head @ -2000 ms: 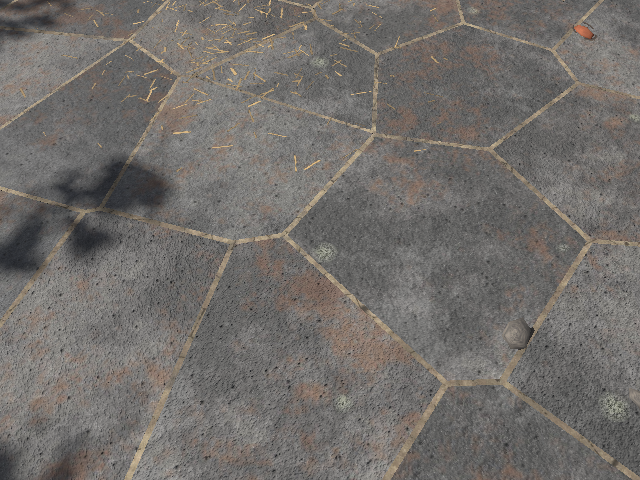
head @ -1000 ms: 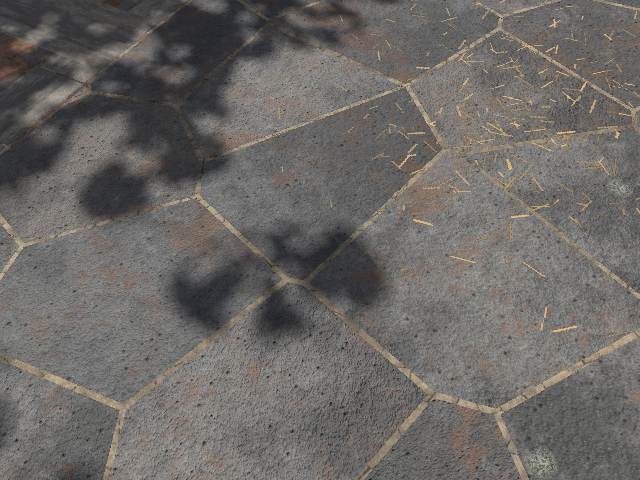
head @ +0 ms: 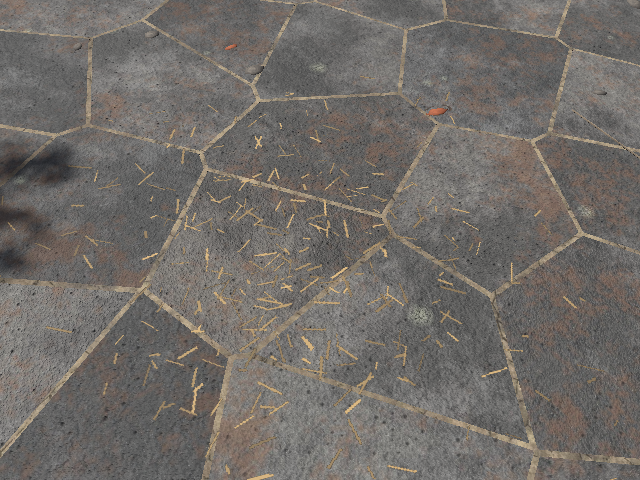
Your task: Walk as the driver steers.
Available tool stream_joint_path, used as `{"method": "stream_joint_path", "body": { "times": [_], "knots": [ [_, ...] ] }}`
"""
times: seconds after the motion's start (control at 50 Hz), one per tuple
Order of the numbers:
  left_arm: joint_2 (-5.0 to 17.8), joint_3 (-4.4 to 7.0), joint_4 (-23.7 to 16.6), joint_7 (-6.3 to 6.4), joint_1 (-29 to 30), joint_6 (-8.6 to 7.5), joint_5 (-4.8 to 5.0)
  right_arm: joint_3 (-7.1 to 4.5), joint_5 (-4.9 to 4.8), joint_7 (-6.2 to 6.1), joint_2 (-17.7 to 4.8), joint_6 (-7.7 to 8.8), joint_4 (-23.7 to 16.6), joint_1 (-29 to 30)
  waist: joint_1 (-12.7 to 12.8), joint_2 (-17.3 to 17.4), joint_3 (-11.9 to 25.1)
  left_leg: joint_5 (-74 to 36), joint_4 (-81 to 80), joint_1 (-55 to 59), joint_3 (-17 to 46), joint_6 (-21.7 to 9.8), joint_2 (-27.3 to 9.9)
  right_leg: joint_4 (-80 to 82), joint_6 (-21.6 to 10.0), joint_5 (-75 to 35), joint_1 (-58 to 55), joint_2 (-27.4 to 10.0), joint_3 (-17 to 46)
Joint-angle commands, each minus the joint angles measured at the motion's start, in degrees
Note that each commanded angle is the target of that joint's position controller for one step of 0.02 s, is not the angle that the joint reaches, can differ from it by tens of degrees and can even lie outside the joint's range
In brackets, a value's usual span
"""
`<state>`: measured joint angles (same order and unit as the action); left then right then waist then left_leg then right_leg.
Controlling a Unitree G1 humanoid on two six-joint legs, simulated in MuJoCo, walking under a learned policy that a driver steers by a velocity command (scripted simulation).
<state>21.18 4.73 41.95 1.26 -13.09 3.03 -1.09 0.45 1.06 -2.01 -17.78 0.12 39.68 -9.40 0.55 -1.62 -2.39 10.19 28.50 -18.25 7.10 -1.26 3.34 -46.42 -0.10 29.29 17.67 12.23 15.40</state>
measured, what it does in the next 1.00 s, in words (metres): steps to the left, turning left: right foot, then left foot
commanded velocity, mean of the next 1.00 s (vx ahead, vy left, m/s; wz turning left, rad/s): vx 0.35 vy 0.00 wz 0.58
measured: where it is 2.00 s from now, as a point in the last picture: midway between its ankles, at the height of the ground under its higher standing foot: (52, 308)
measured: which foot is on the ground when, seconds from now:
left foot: down 0.00-0.36, up 0.38-0.96, down 0.98-1.00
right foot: up 0.00-0.36, down 0.38-0.98, up 1.00-1.00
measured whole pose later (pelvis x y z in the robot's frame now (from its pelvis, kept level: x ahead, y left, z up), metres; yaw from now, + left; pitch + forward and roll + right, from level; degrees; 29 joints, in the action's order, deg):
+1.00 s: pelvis +0.16 +0.19 -0.03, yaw +40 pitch +3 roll +0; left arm 13.1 0.6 58.1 -0.4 -34.9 -3.7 -0.8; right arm -1.3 3.3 3.8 -15.6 1.7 36.7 3.4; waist 6.8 0.8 -1.9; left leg 11.7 38.4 -30.8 -3.8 -6.1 -0.4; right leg -29.8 0.4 26.6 -7.5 -7.8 -10.0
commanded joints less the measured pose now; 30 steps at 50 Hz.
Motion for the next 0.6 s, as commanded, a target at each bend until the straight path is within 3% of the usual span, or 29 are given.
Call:
{"method": "stream_joint_path", "body": {
  "times": [0.02, 0.04, 0.06, 0.1, 0.14, 0.26, 0.3, 0.34, 0.36, 0.38, 0.4, 0.42, 0.44, 0.46, 0.5, 0.56, 0.6],
  "knots": [
    [3.23, -0.06, -0.49, -0.62, -4.7, 0.63, -0.29, -1.17, 0.24, 0.92, -5.53, -0.26, -2.11, 1.5, 2.65, 11.83, 4.09, -13.16, -10.31, 6.17, 16.28, -6.34, -10.21, -1.81, 2.45, -1.82, 0.68, -5.51, -7.49],
    [3.9, -0.12, -0.77, -0.64, -3.45, 0.65, -0.25, -2.55, 0.28, 1.08, -8.57, -0.74, -1.58, 0.08, 1.98, 14.06, 2.89, -15.73, -9.61, 7.06, 16.47, -5.8, -8.1, -1.78, 2.9, -1.36, 2.4, -4.97, -10.5],
    [4.2, -0.3, -0.82, -0.48, -2.34, 0.72, -0.17, -3.62, -0.07, 1.34, -10.48, -1.19, -1.03, -2.39, 1.11, 13.48, 3.18, -18.11, -9.09, 8.84, 17.81, -5.97, -7.96, -2.57, 3.2, -0.62, 3.98, -4.48, -11.55],
    [3.78, -0.81, -1.62, -0.13, 0.55, 0.77, 0.2, -4.94, -0.89, 1.7, -11.71, -1.47, -0.44, -5.88, -0.08, 11.82, 4.13, -17.58, -8.99, 12.91, 21.5, -6.89, -8.84, -2.87, 3.22, -0.28, 7.48, -4.69, -10.58],
    [3.41, -1.25, -2.16, 0.29, 2.83, 0.5, 0.36, -5.82, -1.11, 1.89, -11.52, -1.46, -0.16, -7.1, -0.62, 11.82, 5.15, -14.78, -9.35, 15.22, 23.91, -7.59, -8.75, -2.1, 2.84, -0.84, 9.18, -5.32, -9.65],
    [2.33, -2.26, -3.34, 0.99, 5.76, -1.29, 1.06, -7.73, -0.43, 2.26, -10.86, -2.39, 0.45, -8.08, -1.66, 11.0, 7.07, -9.3, -10.48, 12.88, 29.09, -8.17, -7.86, 5.51, 0.85, -3.82, 4.6, -5.05, -8.47],
    [2.17, -2.41, -3.18, 1.26, 4.38, -1.89, 1.2, -8.17, -0.23, 2.53, -10.83, -2.91, 0.2, -6.5, -1.07, 11.07, 6.82, -6.56, -10.86, 9.04, 30.26, -7.01, -6.92, 10.84, 0.04, -5.36, -0.39, -4.5, -8.51],
    [2.13, -2.35, -2.18, 1.89, 0.54, -2.45, 1.11, -8.29, -0.44, 2.68, -10.42, -3.27, -0.44, -3.23, 1.34, 10.85, 5.86, 1.77, -11.05, 1.46, 29.87, -3.61, -4.02, 22.12, -0.85, -10.82, -10.12, -4.64, -8.89],
    [3.57, -1.9, -1.67, 2.49, -1.09, -2.8, 0.78, -7.99, -0.84, 2.54, -9.22, -3.14, -0.68, -2.71, 2.1, 8.76, 5.26, 11.29, -9.51, -4.67, 27.42, -0.38, -0.62, 29.72, -1.68, -14.18, -16.9, -7.84, -7.45],
    [8.06, -0.98, -2.8, 3.14, 0.49, -2.75, 0.44, -7.27, -1.26, 2.3, -5.69, -2.86, -0.4, -7.25, -0.62, -2.02, 7.07, 22.84, 2.03, -10.1, 19.05, 2.65, 5.0, 35.55, -4.27, -4.79, -21.62, -20.41, 4.57],
    [11.13, -0.9, -5.81, 2.9, 7.31, -2.45, -0.19, -7.52, -0.96, 1.7, -5.6, -2.64, -0.48, -9.34, -1.7, -9.12, 5.7, 23.7, 18.49, -15.23, 5.25, 3.66, 10.77, 38.9, -9.17, -1.0, -15.28, -33.48, 17.91],
    [7.93, -1.32, -5.08, 2.44, 8.23, -2.21, -1.03, -8.49, 0.45, 1.59, -10.88, -2.68, 0.02, -6.18, -1.67, -3.36, 1.66, 18.79, 26.73, -13.88, 2.36, 4.05, 3.79, 37.7, -12.04, -8.54, -7.03, -33.23, 12.51],
    [3.99, -2.35, -5.21, 2.17, 9.24, -2.37, -0.78, -8.66, 0.69, 2.13, -10.53, -2.95, 0.49, -6.4, -2.93, -1.91, 0.49, 15.76, 31.51, -11.58, 1.68, 3.55, 2.73, 35.25, -11.46, -16.46, -4.63, -29.16, 6.13],
    [2.72, -2.68, -4.93, 1.75, 8.28, -2.64, -0.88, -8.37, 1.04, 2.82, -9.54, -3.52, 1.29, -8.14, -3.16, -3.18, 1.52, 11.81, 35.1, -12.71, 0.95, 2.9, 1.82, 35.5, -9.48, -10.87, -6.59, -25.66, 1.38],
    [3.72, -2.49, -5.1, 1.5, 6.1, -3.05, -0.81, -7.95, 0.87, 4.78, -9.33, -4.15, 1.34, -8.21, -1.73, -8.23, 1.11, 8.79, 39.44, -19.29, -1.77, 2.46, -0.3, 38.09, -7.61, 2.22, -11.5, -23.98, -0.6],
    [5.55, -1.47, -2.99, 0.82, -1.32, -4.46, -0.61, -7.17, 0.82, 6.49, -8.33, -3.73, -1.0, -0.9, 2.25, -5.66, -1.81, 5.92, 38.3, -28.11, -3.31, 3.25, -3.15, 40.09, -6.74, 5.49, -18.86, -25.92, -1.22],
    [5.9, -0.98, -1.57, 0.51, -4.94, -5.67, -0.54, -6.77, 0.89, 7.11, -7.13, -3.38, -1.7, 1.57, 3.51, -4.81, -2.23, 3.64, 37.6, -30.59, -3.52, 3.42, -4.25, 40.3, -5.89, 3.36, -21.85, -26.6, -3.51]
  ]
}}
Velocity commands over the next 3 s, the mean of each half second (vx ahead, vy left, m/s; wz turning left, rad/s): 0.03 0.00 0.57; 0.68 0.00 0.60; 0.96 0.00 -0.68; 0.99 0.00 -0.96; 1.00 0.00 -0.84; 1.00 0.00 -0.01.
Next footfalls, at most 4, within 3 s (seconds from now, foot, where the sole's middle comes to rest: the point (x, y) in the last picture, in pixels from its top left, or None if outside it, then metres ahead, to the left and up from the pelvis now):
0.38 right None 0.08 -0.08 -0.77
0.98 left None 0.19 0.36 -0.77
1.46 right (86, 417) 0.60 0.49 -0.77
1.86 left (23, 268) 0.98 0.75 -0.77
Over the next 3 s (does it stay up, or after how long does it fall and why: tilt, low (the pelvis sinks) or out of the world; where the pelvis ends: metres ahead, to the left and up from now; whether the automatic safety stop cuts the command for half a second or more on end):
stays up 1.74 0.24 0.00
